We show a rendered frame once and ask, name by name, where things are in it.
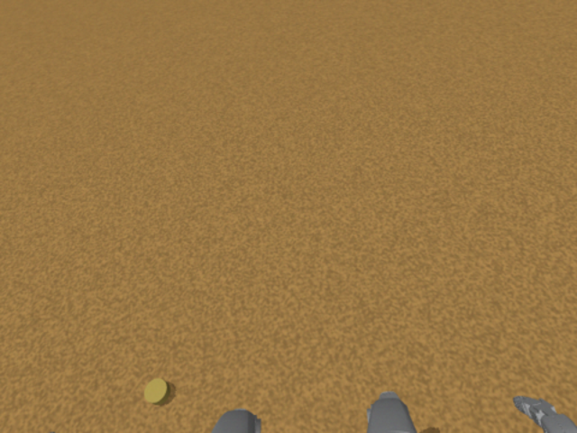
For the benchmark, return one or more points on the tin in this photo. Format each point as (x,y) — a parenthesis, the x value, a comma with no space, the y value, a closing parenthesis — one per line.
(157,391)

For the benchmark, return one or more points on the right robot hand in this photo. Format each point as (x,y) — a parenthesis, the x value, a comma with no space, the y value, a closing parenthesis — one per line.
(544,415)

